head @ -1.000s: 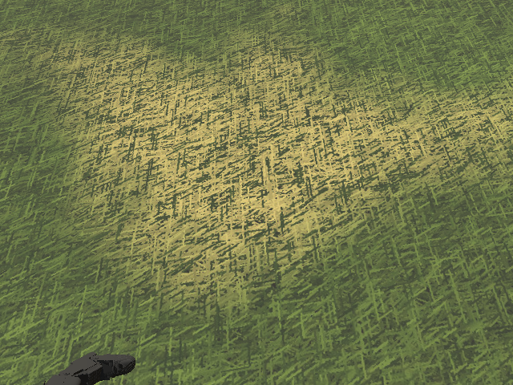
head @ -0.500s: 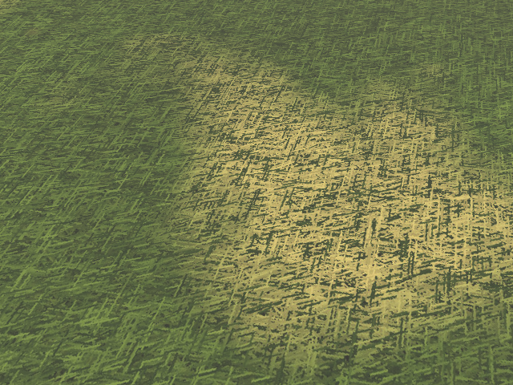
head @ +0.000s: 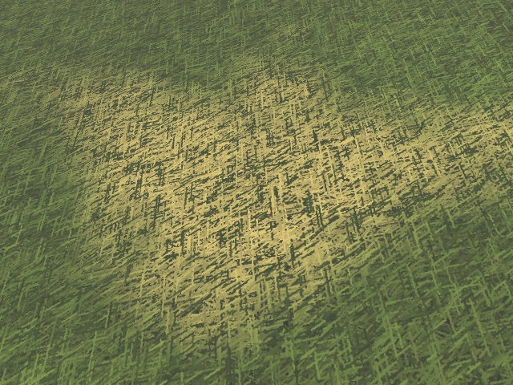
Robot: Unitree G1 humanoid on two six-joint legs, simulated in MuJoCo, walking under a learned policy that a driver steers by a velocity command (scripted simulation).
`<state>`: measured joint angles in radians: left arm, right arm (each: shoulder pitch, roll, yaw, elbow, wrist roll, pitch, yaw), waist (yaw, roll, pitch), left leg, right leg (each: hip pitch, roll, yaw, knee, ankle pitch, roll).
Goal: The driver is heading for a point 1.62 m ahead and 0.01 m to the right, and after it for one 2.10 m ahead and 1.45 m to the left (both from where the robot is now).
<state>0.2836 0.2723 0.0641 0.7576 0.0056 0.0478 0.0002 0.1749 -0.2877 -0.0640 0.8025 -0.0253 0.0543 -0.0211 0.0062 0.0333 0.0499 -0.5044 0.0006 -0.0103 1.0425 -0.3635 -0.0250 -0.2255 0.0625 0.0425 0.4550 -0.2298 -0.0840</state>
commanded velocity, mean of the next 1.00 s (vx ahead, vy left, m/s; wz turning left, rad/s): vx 0.00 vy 0.00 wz -0.29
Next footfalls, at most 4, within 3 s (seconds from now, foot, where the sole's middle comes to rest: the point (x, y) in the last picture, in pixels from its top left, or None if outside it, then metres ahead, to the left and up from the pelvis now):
0.36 left None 0.06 0.12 -0.78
0.72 right None -0.04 -0.08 -0.78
2.70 right None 0.41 -0.11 -0.78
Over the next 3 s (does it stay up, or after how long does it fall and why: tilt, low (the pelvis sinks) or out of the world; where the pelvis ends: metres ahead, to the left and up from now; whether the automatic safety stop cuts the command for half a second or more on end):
stays up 0.42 -0.07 0.00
